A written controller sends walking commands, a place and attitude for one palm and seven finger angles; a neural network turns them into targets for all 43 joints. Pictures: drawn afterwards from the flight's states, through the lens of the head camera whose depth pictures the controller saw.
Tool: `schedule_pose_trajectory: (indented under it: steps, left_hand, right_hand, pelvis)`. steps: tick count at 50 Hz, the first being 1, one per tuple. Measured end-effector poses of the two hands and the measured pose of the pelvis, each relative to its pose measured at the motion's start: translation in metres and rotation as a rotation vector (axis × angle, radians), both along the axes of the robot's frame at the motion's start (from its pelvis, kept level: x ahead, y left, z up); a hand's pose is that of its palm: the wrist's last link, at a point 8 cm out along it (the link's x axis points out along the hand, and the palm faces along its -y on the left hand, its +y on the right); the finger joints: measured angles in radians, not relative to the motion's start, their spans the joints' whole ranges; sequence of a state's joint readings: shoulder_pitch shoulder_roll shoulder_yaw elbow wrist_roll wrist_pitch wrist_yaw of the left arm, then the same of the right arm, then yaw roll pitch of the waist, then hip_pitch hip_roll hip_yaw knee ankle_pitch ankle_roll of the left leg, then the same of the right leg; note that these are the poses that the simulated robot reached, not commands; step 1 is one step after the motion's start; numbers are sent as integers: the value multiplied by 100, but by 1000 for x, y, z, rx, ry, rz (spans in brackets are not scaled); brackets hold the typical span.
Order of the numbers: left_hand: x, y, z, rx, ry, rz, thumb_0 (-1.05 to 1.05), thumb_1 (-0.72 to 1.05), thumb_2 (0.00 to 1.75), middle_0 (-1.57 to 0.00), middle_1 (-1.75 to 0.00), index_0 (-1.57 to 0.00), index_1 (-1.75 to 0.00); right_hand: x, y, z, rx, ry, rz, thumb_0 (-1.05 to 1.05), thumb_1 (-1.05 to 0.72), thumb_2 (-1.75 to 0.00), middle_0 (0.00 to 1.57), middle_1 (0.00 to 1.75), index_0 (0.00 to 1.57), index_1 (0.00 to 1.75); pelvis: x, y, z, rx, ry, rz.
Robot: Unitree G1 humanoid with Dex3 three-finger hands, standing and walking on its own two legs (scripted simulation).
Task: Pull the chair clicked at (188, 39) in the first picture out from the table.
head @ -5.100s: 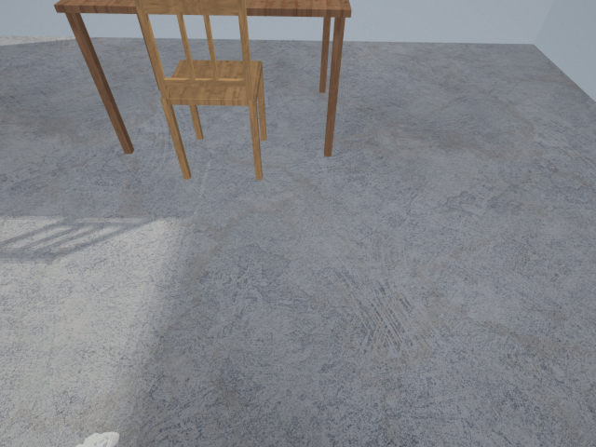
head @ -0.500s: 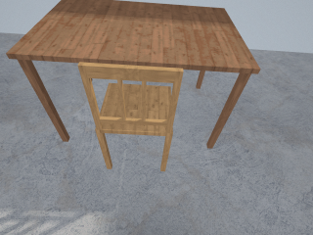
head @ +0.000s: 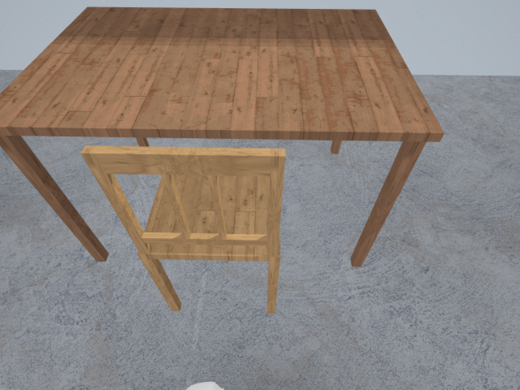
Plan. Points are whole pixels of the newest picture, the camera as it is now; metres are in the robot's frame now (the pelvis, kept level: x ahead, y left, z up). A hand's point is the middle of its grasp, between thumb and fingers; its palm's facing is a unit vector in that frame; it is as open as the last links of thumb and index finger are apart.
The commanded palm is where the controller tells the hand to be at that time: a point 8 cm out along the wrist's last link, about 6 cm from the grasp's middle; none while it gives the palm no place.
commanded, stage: come to a stop and stand still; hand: left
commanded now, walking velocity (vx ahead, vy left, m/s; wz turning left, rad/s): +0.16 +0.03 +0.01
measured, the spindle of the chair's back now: (177, 207) +0.52 +0.21 -0.11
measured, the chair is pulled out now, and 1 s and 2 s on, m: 0.00 0.00 0.00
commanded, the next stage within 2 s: look again from close up in 1.50 s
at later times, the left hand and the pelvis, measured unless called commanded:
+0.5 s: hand out of the picture +0.04 +0.20 -0.18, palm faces +0.03 -0.97 -0.25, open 7.3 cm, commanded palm none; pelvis +0.02 +0.00 +0.00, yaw -2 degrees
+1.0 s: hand out of the picture +0.02 +0.18 -0.18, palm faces +0.04 -0.97 -0.24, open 7.3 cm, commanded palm none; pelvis +0.00 +0.00 -0.01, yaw +1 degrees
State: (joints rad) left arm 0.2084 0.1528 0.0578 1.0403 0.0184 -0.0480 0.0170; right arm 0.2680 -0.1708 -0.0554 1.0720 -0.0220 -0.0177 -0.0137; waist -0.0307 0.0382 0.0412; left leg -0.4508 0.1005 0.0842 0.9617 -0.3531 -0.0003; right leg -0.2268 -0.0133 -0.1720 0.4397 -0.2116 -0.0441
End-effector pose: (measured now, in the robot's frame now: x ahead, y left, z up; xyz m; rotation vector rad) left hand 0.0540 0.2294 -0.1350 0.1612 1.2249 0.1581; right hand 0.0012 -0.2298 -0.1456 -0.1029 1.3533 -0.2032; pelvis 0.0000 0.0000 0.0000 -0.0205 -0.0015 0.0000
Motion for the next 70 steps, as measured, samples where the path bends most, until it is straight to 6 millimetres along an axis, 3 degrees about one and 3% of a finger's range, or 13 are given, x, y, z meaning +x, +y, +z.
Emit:
schedule_pose_trajectory:
  steps: [4,7,12,16,20,25,31,36,39,45,54,58,70]
  left_hand:
    - [-6,4,-8,-29,61,27,-1,93,90,-20,-30,-20,-30]
    - [-10,9,-21,-58,110,55,-1,92,90,-20,-30,-20,-30]
    - [-14,11,-27,-82,184,78,0,92,90,-20,-30,-20,-30]
    - [-16,14,-21,-64,225,66,0,91,90,-20,-30,-20,-30]
    - [-17,21,-14,-18,233,52,0,91,90,-20,-30,-20,-30]
    - [-15,20,-6,42,186,40,0,91,90,-20,-30,-20,-30]
    - [-25,-8,1,70,136,23,0,91,90,-20,-30,-19,-30]
    - [-29,-34,11,28,140,16,0,91,90,-20,-30,-20,-30]
    - [-27,-39,11,21,136,21,0,92,90,-21,-30,-20,-30]
    - [-33,-22,3,30,138,58,1,93,90,-21,-30,-20,-30]
    - [-43,13,-16,13,108,25,0,91,90,-20,-30,-20,-30]
    - [-47,25,-17,-4,86,15,0,91,90,-20,-30,-20,-30]
    - [-80,42,-18,-35,135,12,0,91,90,-20,-30,-20,-30]
  right_hand:
    - [65,3,10,-24,-107,57,0,-91,-90,19,30,19,30]
    - [101,14,11,-46,-158,96,0,-91,-90,19,30,19,30]
    - [134,39,18,-40,-163,129,0,-91,-90,19,30,19,30]
    - [141,48,16,-20,-164,110,0,-91,-90,20,30,20,30]
    - [135,37,13,-20,-161,80,-1,-91,-90,20,30,20,30]
    - [106,5,5,-23,-126,59,-1,-91,-90,20,30,20,30]
    - [60,-31,-11,13,-52,24,0,-91,-90,20,30,20,30]
    - [24,-44,-3,22,19,6,0,-91,-90,20,30,20,30]
    - [8,-46,-2,14,66,8,1,-91,-90,19,30,19,30]
    - [-1,-36,-3,-11,110,43,1,-91,-90,19,30,19,30]
    - [26,12,-4,-18,-56,86,1,-92,-90,19,30,20,30]
    - [29,22,3,-33,-95,97,1,-94,-90,20,30,20,30]
    - [9,42,13,-40,-80,100,1,-92,-90,20,30,20,30]
  pelvis:
    - [20,7,0,-11,-4,0]
    - [36,17,-5,-31,-19,-3]
    - [53,25,-2,8,-26,-13]
    - [50,27,0,18,-15,-20]
    - [39,20,1,12,-5,-30]
    - [24,3,-2,18,-5,-32]
    - [16,-24,-6,43,-23,-18]
    - [19,-33,7,60,-12,-32]
    - [18,-33,8,60,-5,-20]
    - [14,-22,2,38,1,5]
    - [-3,12,-9,13,-37,11]
    - [-12,25,-8,10,-46,7]
    - [-22,45,-3,17,-34,3]
